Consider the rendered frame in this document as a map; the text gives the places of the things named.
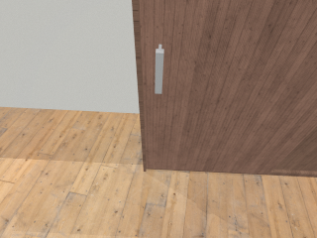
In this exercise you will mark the handle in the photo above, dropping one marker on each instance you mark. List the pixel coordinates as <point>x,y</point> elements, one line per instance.
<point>159,69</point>

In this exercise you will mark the wardrobe door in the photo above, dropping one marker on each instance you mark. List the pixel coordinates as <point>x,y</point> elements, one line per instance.
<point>303,157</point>
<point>239,82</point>

